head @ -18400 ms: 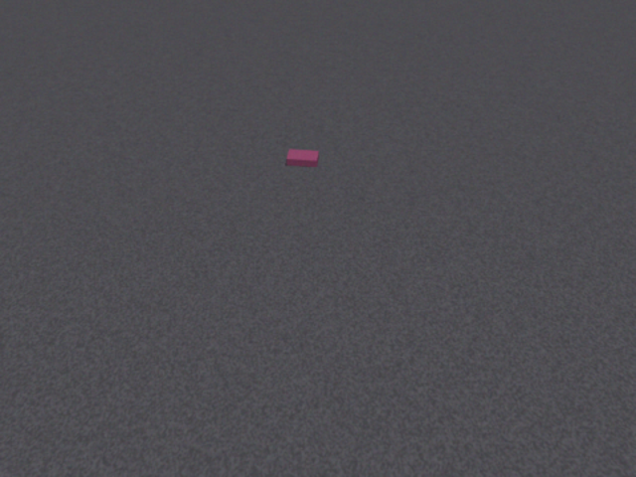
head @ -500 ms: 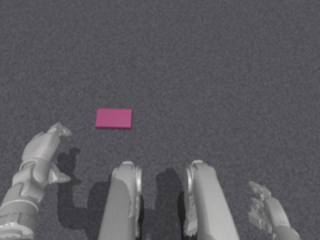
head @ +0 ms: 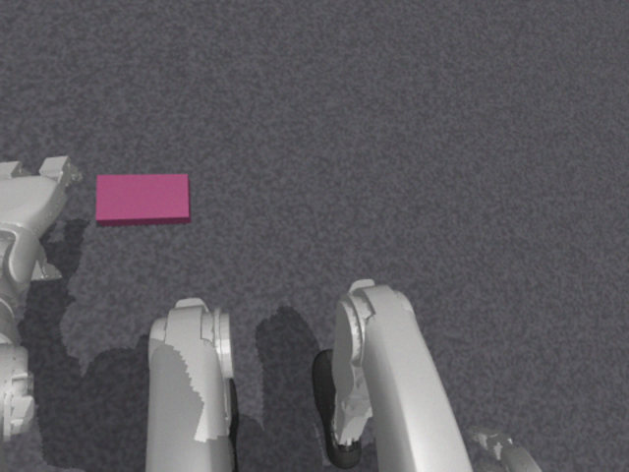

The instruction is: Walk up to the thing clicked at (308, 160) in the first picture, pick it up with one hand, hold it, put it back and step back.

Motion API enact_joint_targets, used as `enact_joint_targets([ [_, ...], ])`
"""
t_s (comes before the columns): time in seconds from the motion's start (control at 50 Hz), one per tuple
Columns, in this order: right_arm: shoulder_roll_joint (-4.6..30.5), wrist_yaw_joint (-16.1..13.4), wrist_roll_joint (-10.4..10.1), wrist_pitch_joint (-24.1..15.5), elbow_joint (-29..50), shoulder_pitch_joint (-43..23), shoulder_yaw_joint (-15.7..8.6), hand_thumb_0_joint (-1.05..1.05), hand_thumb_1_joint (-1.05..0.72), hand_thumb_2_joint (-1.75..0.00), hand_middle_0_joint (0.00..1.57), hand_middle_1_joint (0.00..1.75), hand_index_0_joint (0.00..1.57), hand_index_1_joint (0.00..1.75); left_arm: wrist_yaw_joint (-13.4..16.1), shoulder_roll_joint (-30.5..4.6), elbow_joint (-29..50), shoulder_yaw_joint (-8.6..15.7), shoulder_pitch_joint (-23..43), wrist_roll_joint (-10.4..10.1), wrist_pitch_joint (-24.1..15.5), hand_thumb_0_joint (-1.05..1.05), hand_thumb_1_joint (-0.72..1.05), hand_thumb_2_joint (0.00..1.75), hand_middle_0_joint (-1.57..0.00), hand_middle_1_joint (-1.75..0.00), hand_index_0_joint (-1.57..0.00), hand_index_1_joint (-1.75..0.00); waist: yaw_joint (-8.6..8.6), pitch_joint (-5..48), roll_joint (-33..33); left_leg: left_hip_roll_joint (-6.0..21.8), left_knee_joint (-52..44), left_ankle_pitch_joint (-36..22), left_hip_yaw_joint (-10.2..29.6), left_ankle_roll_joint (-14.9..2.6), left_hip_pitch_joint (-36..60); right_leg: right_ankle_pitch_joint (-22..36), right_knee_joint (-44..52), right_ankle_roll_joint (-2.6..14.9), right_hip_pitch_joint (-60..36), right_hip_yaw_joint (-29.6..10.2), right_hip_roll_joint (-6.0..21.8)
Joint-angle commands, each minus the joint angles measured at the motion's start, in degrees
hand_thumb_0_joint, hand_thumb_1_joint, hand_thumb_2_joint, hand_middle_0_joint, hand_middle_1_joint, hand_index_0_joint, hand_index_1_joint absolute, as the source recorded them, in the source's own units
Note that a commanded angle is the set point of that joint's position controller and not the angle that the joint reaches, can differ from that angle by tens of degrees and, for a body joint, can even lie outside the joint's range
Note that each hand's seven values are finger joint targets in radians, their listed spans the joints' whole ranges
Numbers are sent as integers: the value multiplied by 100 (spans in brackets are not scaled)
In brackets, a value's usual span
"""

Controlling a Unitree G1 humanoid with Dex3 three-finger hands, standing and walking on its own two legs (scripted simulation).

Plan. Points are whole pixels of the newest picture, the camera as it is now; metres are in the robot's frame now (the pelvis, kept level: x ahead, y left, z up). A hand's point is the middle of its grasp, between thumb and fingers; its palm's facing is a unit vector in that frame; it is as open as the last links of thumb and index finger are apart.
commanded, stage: rise first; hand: left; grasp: from above
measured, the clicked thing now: (145, 199) +0.54 +0.24 -0.35
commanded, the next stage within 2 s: none
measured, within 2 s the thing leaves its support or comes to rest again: neither
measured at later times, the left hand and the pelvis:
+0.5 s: hand (69, 214) +0.46 +0.31 -0.21, palm faces -0.46 -0.03 -0.89, open 14.2 cm; pelvis +0.01 +0.00 -0.03, yaw -2 degrees
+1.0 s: hand (84, 209) +0.48 +0.31 -0.23, palm faces -0.48 -0.03 -0.88, open 14.2 cm; pelvis +0.01 +0.00 -0.04, yaw -4 degrees
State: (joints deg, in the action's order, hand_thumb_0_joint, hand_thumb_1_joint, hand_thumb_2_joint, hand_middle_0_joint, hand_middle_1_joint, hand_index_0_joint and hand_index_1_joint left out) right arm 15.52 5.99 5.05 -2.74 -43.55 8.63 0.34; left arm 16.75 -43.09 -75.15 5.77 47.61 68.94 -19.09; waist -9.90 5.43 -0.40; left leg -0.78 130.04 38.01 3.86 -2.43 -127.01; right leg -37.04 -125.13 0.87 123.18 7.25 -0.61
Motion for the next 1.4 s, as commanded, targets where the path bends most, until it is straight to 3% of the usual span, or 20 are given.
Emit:
enact_joint_targets([
  [0.0,1447,-30,58,17,191,915,-433,0,-90,-90,20,30,20,30,250,-1567,623,175,1734,156,-5,0,-51,100,-10,-91,-9,-91,51,3643,1672,-4,-1604,-849,271,176,3429,656,963,168,-1018,77,-75],
  [0.08,1509,28,119,102,219,1039,-399,0,-90,-90,20,30,20,30,292,-1608,651,125,1879,303,-66,0,-52,100,-10,-91,-9,-91,-64,3689,1826,22,-1482,-1137,381,217,3615,742,870,146,-856,133,-79],
  [0.16,1568,81,199,170,216,1060,-383,0,-90,-90,20,30,20,30,419,-1885,771,309,2015,420,-184,0,-51,98,-9,-92,-9,-92,-87,3868,1918,54,-1268,-1465,431,222,3769,906,736,126,-805,135,-86],
  [0.22,1493,112,262,213,232,1099,-268,0,-91,-90,20,30,20,30,528,-1880,557,303,1957,573,-228,0,-53,100,-11,-89,-10,-90,-145,3661,1781,15,-1109,-1335,282,144,3437,956,772,118,-973,118,-130],
  [0.24,1480,110,275,230,196,1114,-262,0,-91,-90,20,30,20,30,590,-2176,920,442,2281,600,-312,0,-52,98,-11,-91,-10,-91,-146,3747,1829,2,-1002,-1317,186,109,3283,1062,771,113,-1151,107,-165],
  [0.26,1475,124,295,228,216,1125,-216,0,-91,-90,20,30,20,30,618,-2033,358,404,1891,673,-253,0,-53,100,-11,-90,-10,-91,-152,3683,1702,-14,-928,-1359,127,77,3224,1131,793,96,-1272,92,-166],
  [0.28,1478,136,325,236,196,1166,-203,0,-91,-90,20,30,20,30,661,-2137,636,463,2179,651,-304,0,-53,100,-10,-91,-9,-92,-238,3704,1662,-9,-890,-1353,134,67,3091,1150,735,88,-1311,121,-177],
  [0.3,1460,134,325,239,200,1133,-177,0,-91,-90,20,30,20,30,680,-2136,455,433,2097,690,-289,0,-54,100,-9,-94,-8,-95,-156,3725,1663,-28,-846,-1302,46,31,3040,1161,785,94,-1358,94,-207],
  [0.34,1477,141,376,243,191,1179,-127,0,-91,-91,20,30,20,30,730,-2146,296,430,2127,715,-287,0,-55,101,-9,-94,-8,-95,-237,3743,1628,-27,-751,-1352,21,2,2932,1240,781,72,-1449,116,-227],
  [0.48,1501,108,397,189,262,1020,-44,0,-91,-90,20,30,20,30,804,-2265,-18,336,2355,664,-152,0,-56,102,-6,-99,-6,-99,-292,3443,1709,2,-694,-880,30,-26,2497,994,712,100,-1331,156,-267],
  [0.52,1526,105,421,181,248,1106,-16,0,-91,-90,20,30,20,30,825,-2347,-67,430,2267,648,-102,0,-55,101,-6,-99,-7,-99,-295,3575,1582,5,-631,-977,26,-36,2478,1083,675,71,-1487,162,-267],
  [0.62,1563,98,416,154,259,1103,17,0,-91,-90,20,30,20,30,787,-2373,-30,340,2437,607,-74,0,-55,101,-6,-99,-6,-99,-405,3499,1797,40,-652,-900,151,10,2545,996,539,109,-1212,232,-275],
  [0.72,1569,106,406,143,247,1182,70,0,-92,-90,20,30,20,30,749,-2437,84,335,2384,592,-32,0,-55,101,-6,-100,-6,-100,-404,3545,1925,53,-554,-1247,166,27,2696,1255,491,108,-1252,221,-276],
  [0.88,1601,129,359,146,329,1151,103,0,-91,-90,20,30,20,30,719,-2433,94,322,2386,466,16,0,-55,101,-6,-99,-6,-99,-418,3457,1953,74,-559,-1116,190,33,2597,1201,499,123,-1221,249,-302],
  [0.94,1635,151,386,140,323,1220,123,0,-92,-90,20,30,20,30,695,-2363,116,297,2319,496,10,0,-61,109,-7,-94,-3,-97,-504,3418,2077,105,-579,-1322,290,85,2835,1257,414,122,-1074,308,-280],
  [1.02,1592,183,376,133,320,1262,145,0,-91,-90,20,30,20,30,734,-2378,121,289,2354,528,12,0,-57,102,-7,-98,-6,-99,-539,3405,2012,91,-479,-1389,230,49,2688,1410,445,110,-1272,281,-300],
  [1.08,1632,185,381,112,329,1254,172,0,-91,-90,20,30,20,30,793,-2364,-9,329,2374,470,6,0,-56,102,-7,-98,-6,-98,-542,3337,1953,92,-495,-1260,213,46,2567,1337,476,107,-1291,288,-313],
  [1.2,1637,184,373,90,364,1197,241,0,-91,-90,20,30,20,30,840,-2384,-227,211,2456,591,17,0,-57,102,-7,-98,-6,-99,-572,3251,2083,93,-500,-1126,239,55,2538,1230,450,131,-1179,324,-334],
  [1.24,1651,191,384,67,340,1260,253,0,-91,-90,20,30,20,30,874,-2359,-235,200,2514,630,34,0,-57,103,-7,-99,-6,-99,-663,3282,2034,93,-465,-1190,260,56,2580,1301,424,125,-1218,335,-333],
  [1.38,1642,187,394,2,347,1206,301,0,-91,-90,20,30,20,30,951,-2420,-328,176,2633,619,94,0,-56,102,-6,-100,-6,-100,-696,3290,2005,91,-411,-1001,204,37,2336,1226,447,117,-1305,328,-352],
])
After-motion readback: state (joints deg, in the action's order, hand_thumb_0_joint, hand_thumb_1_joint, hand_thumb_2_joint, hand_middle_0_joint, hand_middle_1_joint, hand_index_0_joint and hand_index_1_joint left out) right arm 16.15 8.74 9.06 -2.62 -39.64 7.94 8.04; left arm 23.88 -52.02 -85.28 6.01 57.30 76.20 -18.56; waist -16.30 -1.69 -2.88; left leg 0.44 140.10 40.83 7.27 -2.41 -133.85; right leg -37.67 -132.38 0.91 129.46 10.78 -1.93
